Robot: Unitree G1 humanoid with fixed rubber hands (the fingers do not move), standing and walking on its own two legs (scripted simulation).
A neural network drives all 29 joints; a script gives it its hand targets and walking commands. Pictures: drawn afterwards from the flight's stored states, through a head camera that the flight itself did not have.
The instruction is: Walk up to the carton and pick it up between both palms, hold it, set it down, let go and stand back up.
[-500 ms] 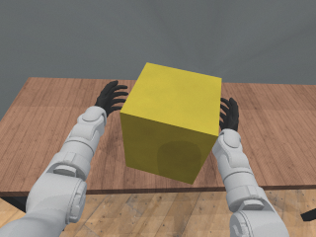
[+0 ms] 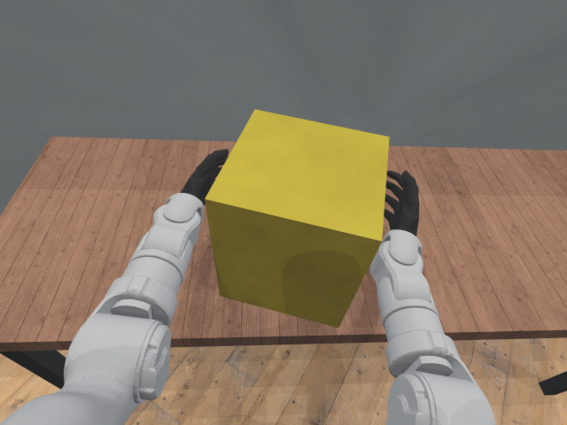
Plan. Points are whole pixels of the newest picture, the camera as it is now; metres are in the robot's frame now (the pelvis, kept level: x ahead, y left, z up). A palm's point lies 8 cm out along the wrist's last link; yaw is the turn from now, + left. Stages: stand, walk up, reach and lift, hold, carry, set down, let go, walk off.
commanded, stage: reach and lift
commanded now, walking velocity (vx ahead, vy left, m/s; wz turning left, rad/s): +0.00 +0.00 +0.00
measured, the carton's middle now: (298, 222) +0.41 -0.06 +0.05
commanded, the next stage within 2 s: none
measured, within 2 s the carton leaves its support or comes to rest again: leaves its support in 1.12 s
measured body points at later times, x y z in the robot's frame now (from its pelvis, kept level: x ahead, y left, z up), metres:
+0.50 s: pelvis +0.00 +0.00 +0.00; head +0.02 +0.02 +0.45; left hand +0.44 +0.09 +0.09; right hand +0.36 -0.21 +0.09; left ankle +0.01 +0.08 -0.74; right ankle +0.00 -0.16 -0.74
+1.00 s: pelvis +0.00 +0.00 +0.00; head +0.02 +0.02 +0.45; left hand +0.44 +0.09 +0.10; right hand +0.36 -0.21 +0.09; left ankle +0.01 +0.08 -0.74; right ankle +0.00 -0.16 -0.74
